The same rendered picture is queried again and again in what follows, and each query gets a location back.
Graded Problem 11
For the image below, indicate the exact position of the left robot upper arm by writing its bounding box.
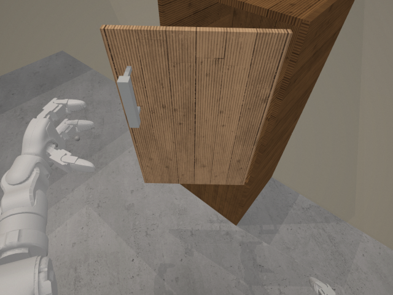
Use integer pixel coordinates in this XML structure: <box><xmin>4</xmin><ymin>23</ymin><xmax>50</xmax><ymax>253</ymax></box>
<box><xmin>0</xmin><ymin>256</ymin><xmax>58</xmax><ymax>295</ymax></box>

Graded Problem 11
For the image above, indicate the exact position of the robot left forearm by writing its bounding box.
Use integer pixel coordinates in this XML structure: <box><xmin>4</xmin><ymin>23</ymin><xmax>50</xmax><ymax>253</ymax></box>
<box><xmin>0</xmin><ymin>154</ymin><xmax>52</xmax><ymax>265</ymax></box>

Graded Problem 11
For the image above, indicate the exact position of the robot right hand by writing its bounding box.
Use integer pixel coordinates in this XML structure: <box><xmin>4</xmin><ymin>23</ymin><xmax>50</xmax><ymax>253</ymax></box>
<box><xmin>309</xmin><ymin>277</ymin><xmax>335</xmax><ymax>295</ymax></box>

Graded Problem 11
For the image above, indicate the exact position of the cupboard door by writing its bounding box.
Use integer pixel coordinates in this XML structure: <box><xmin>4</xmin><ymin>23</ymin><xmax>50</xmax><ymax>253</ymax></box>
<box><xmin>100</xmin><ymin>25</ymin><xmax>293</xmax><ymax>185</ymax></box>

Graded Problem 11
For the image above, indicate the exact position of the handle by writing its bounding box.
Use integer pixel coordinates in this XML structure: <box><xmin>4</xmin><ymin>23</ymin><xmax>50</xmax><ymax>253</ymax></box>
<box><xmin>117</xmin><ymin>66</ymin><xmax>141</xmax><ymax>128</ymax></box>

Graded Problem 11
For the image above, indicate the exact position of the robot left hand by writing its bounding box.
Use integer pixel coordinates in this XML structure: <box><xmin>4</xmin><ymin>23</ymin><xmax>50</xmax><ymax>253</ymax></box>
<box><xmin>21</xmin><ymin>98</ymin><xmax>95</xmax><ymax>173</ymax></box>

